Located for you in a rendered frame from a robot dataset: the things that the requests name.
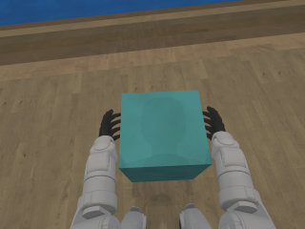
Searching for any robot right hand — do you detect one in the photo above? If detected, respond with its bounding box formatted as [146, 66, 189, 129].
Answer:
[202, 106, 226, 140]

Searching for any robot left upper arm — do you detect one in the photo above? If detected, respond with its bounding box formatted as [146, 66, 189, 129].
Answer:
[71, 214, 122, 229]

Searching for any robot right forearm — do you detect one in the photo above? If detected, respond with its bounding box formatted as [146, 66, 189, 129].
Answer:
[211, 131, 273, 222]

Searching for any carton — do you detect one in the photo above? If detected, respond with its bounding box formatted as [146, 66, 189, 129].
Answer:
[118, 90, 212, 182]

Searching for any right robot thigh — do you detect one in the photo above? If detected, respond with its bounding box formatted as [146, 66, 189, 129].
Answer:
[179, 208, 213, 229]

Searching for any robot left hand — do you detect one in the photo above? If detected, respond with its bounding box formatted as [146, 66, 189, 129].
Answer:
[99, 109, 121, 141]

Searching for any robot thigh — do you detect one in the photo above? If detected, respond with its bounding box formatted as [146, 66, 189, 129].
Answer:
[120, 211, 147, 229]
[179, 208, 213, 229]

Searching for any robot left forearm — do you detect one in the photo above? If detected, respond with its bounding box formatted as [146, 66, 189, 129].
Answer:
[70, 135, 118, 229]

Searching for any left robot thigh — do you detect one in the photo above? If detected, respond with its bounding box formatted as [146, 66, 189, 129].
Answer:
[120, 211, 147, 229]

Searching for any robot right upper arm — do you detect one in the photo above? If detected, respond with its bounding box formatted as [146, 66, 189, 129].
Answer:
[218, 210, 276, 229]

